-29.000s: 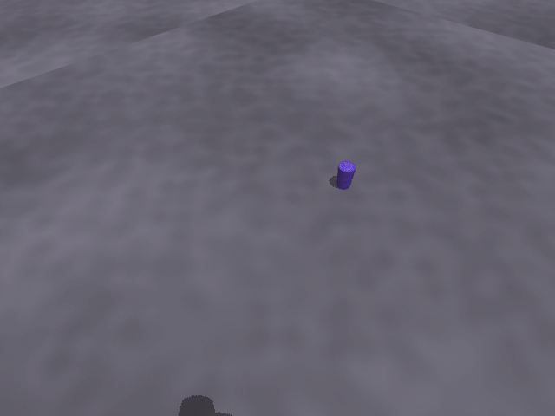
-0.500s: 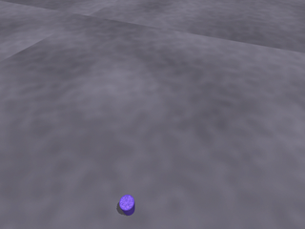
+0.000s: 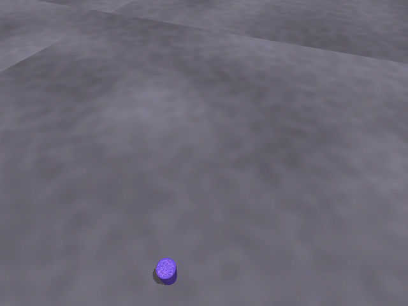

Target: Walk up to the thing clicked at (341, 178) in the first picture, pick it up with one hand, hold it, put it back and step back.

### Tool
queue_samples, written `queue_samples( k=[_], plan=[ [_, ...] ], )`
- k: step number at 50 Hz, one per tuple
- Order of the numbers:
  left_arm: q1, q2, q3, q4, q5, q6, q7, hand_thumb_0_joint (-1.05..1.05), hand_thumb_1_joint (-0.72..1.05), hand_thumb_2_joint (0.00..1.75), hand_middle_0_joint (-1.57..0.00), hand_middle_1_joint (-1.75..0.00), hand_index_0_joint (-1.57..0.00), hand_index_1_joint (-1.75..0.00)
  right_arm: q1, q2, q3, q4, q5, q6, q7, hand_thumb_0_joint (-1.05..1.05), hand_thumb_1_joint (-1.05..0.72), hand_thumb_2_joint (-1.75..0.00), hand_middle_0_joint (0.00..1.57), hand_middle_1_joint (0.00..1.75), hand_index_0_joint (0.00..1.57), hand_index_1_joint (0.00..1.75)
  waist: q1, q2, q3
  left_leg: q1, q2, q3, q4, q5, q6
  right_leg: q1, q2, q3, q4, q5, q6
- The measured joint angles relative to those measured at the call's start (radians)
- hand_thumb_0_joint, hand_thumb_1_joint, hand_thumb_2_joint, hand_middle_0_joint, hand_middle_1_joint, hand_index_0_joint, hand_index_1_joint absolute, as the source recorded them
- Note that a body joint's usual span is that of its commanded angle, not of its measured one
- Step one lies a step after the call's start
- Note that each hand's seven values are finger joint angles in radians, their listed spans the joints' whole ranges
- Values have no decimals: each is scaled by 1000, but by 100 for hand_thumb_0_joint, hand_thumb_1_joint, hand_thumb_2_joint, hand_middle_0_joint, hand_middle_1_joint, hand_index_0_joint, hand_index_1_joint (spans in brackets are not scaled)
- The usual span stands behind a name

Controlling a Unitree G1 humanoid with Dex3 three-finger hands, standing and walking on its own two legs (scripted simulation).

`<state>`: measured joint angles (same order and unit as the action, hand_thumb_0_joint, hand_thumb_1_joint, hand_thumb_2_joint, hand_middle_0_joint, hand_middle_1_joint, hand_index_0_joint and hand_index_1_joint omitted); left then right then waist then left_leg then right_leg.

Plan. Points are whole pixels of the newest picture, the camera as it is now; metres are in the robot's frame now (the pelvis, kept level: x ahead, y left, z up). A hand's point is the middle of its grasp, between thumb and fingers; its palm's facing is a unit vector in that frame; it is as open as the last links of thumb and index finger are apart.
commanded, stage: stand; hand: left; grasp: from the side
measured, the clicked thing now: (167, 272) +0.39 +0.19 -0.72
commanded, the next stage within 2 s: step back in 0.68 s
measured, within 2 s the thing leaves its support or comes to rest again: neither
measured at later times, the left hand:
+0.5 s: hand out of the picture +0.09 +0.25 -0.16, palm faces +0.00 -0.94 -0.35, open 7.4 cm
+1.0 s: hand out of the picture +0.11 +0.31 -0.18, palm faces -0.01 -0.92 -0.38, open 7.4 cm
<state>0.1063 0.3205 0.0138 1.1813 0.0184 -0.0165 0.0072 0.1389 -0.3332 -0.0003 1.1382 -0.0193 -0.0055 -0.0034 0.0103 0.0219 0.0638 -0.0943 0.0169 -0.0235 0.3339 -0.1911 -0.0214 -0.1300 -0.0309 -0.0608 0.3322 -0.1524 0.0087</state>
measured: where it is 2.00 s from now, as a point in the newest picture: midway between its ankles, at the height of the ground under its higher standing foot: outside the picture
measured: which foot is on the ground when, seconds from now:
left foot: down 0.00-1.00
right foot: down 0.00-0.98, up 1.00-1.00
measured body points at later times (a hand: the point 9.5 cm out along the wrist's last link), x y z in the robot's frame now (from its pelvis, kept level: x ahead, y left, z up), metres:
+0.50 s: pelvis +0.02 +0.00 +0.00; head +0.03 -0.01 +0.45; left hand +0.09 +0.30 -0.13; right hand +0.09 -0.30 -0.14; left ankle +0.00 +0.13 -0.75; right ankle +0.02 -0.12 -0.75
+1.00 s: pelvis -0.04 +0.04 -0.03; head +0.03 +0.06 +0.41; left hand +0.11 +0.36 -0.15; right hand +0.04 -0.29 -0.14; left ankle -0.04 +0.15 -0.75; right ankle +0.02 -0.12 -0.75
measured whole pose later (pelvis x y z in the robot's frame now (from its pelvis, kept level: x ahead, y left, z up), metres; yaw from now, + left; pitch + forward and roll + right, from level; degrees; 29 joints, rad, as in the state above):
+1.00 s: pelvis -0.04 +0.04 -0.03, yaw +1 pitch -1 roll +0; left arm 0.01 0.40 0.06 0.93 0.01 0.05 0.02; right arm 0.14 -0.41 -0.07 0.96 -0.02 0.04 0.02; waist -0.02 -0.03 0.17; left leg -0.28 -0.03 -0.03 0.66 -0.36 0.02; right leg -0.39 -0.09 -0.02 0.68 -0.29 0.02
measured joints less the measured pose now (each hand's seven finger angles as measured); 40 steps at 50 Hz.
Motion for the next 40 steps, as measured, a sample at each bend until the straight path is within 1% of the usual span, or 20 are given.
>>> queue_samples(
  k=[34, 38, 40],
  plan=[
    [-19, 6, 0, -21, -5, 2, -2, 1, 90, 90, -20, -30, -21, -30, -36, -12, 0, -4, 3, -4, 0, 0, -91, -90, 21, 30, 20, 30, -2, -2, -9, 28, 5, 4, -28, -14, -4, 19, 5, 3, -13, -20, -1],
    [-27, 15, 25, -71, -24, 10, -2, 1, 90, 90, -20, -30, -21, -30, -56, -26, -15, -49, 23, 16, 12, 0, -91, -90, 21, 30, 20, 30, -12, 3, 27, -50, 7, -3, 80, -47, 4, -37, 6, -2, 54, -37, -6],
    [-39, 24, 35, -103, -25, 17, 0, 1, 90, 90, -20, -30, -21, -30, -68, -40, -26, -80, 28, 27, 13, 0, -91, -90, 21, 30, 20, 30, -15, 4, 55, -115, 1, -5, 178, -54, 20, -70, 1, -4, 92, -45, -9]
  ],
)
